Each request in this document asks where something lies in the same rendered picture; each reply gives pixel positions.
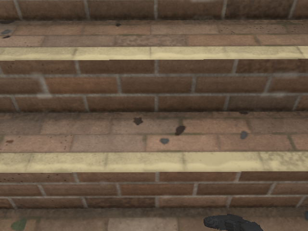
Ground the right robot hand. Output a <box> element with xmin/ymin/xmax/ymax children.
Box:
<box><xmin>204</xmin><ymin>214</ymin><xmax>263</xmax><ymax>231</ymax></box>

